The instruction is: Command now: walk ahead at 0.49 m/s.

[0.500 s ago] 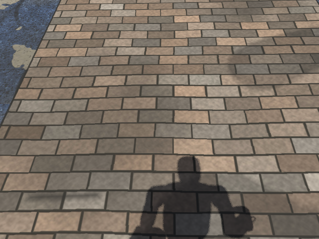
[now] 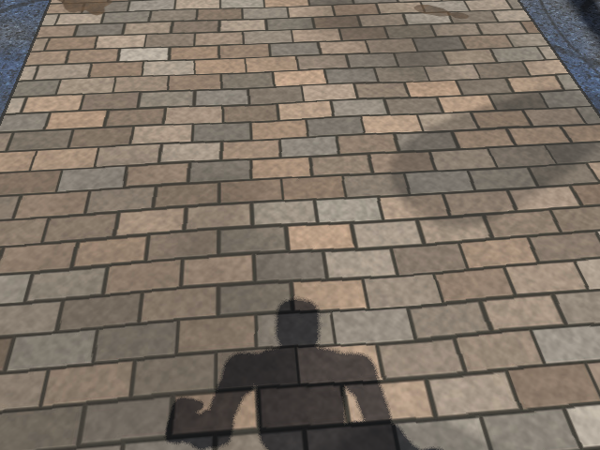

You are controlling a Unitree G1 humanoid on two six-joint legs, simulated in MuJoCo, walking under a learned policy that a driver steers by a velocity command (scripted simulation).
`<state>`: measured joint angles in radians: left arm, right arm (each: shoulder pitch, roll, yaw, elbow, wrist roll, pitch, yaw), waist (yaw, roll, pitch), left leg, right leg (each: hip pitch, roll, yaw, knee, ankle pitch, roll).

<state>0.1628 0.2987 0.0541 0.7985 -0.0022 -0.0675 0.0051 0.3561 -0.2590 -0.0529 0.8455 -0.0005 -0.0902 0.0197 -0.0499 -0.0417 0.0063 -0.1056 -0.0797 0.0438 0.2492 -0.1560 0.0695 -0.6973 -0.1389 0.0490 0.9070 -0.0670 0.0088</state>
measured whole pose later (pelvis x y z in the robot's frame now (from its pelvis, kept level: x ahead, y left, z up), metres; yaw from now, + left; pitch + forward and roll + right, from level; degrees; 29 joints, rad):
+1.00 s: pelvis +0.56 -0.01 +0.00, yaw +0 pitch +1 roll +1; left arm 0.21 0.30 0.06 0.84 -0.01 -0.07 0.00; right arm 0.29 -0.26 -0.05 0.88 0.00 -0.09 0.03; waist -0.03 -0.05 0.02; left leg -0.19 -0.06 0.05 0.32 -0.15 0.07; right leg -0.60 -0.12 0.03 1.05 -0.25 -0.01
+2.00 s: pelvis +1.14 -0.10 -0.01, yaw -20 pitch +1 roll +0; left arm 0.29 0.29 0.06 0.77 -0.01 -0.06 0.00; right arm 0.25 -0.26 -0.05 0.82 0.00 -0.10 0.03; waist -0.02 -0.04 0.02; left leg -0.26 -0.05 0.02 0.40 -0.17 0.06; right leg -0.49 -0.03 0.04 1.10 -0.34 -0.03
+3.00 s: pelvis +1.55 -0.20 -0.01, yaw +11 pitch +3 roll -2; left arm 0.10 0.31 0.07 0.75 0.01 -0.03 0.02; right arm 0.22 -0.29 -0.07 0.63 0.00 0.00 0.00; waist -0.02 -0.02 0.04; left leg -0.39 -0.09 -0.08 0.45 -0.10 0.09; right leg -0.55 -0.04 0.07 0.96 -0.35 0.04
